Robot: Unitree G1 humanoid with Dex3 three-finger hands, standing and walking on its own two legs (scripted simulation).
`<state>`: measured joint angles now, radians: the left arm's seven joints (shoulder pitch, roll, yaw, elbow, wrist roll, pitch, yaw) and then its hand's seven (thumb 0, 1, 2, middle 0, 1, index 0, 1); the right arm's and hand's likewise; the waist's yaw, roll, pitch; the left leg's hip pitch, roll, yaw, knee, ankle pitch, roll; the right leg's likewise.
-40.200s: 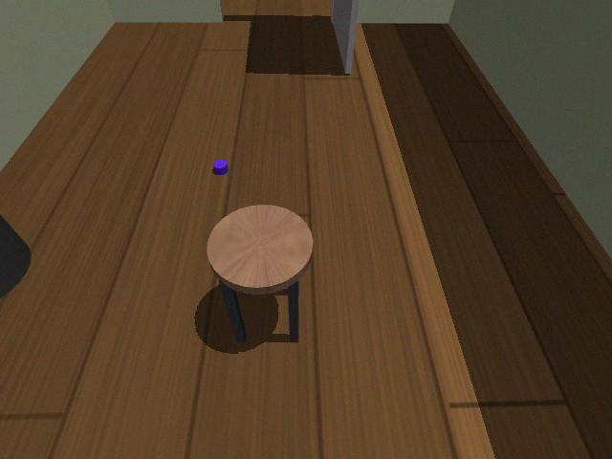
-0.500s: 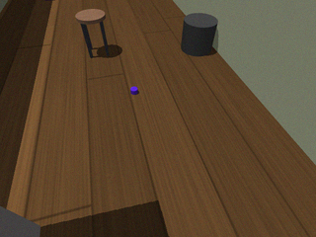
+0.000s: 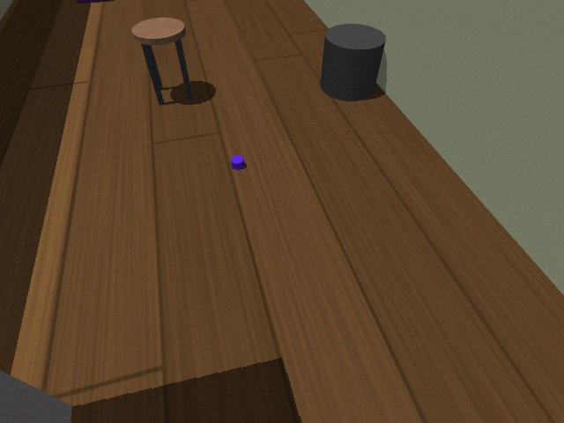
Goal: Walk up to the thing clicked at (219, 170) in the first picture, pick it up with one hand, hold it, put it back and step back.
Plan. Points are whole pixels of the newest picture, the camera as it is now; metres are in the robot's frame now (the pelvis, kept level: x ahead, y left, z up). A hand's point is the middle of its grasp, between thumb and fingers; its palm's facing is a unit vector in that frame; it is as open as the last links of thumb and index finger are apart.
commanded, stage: stand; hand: left
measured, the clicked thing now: (237, 162) +1.44 +0.31 -0.76
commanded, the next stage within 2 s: walk up in 0.12 s
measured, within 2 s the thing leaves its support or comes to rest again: neither
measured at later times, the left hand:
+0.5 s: hand out of the picture +0.08 +0.37 -0.18, palm faces +0.07 -0.93 -0.36, open 7.4 cm
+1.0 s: hand (141, 265) +0.42 +0.32 -0.14, palm faces +0.01 -0.93 -0.36, open 7.4 cm
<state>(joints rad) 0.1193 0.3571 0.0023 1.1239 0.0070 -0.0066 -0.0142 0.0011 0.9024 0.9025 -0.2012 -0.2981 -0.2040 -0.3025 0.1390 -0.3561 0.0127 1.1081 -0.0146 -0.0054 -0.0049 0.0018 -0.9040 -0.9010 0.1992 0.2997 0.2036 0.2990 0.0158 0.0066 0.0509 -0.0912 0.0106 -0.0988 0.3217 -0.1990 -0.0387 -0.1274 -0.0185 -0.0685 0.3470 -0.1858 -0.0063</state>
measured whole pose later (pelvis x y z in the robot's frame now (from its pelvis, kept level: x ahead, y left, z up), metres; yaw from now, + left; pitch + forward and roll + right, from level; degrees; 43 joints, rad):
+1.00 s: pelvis +0.30 +0.05 -0.02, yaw +2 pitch -3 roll +1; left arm 0.14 0.39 0.07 0.87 0.00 -0.06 -0.08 0.00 0.90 0.90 -0.20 -0.30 -0.20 -0.30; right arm 0.35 -0.41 -0.06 0.92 -0.01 -0.05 0.03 0.01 -0.90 -0.90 0.20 0.30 0.20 0.30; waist -0.02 0.02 0.10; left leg -0.18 0.04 0.02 1.01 -0.47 0.03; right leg -0.35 -0.05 -0.07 0.64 -0.23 -0.03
